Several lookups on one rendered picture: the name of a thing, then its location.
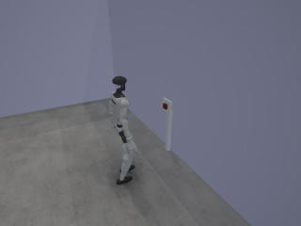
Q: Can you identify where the robot right hand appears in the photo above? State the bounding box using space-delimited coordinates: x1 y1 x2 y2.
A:
128 141 137 156

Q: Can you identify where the left robot upper arm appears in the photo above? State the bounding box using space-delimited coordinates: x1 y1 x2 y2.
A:
108 91 115 112

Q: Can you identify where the robot left forearm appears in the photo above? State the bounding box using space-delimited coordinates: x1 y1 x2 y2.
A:
109 110 117 124

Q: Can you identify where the robot head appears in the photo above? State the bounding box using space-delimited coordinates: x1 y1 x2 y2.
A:
112 76 127 98

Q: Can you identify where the robot left hand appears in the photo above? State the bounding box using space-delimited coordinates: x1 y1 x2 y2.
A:
111 123 117 135

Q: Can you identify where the robot left foot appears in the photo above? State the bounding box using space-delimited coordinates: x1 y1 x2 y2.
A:
120 165 135 172

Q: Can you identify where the right robot upper arm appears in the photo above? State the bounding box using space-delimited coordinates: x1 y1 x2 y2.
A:
119 98 129 125

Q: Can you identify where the panel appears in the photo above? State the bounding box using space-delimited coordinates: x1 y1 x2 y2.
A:
163 98 173 151

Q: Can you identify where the button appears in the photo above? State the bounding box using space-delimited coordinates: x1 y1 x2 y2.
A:
163 103 168 110

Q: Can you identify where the robot right forearm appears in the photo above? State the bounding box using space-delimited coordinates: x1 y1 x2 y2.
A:
121 120 133 143

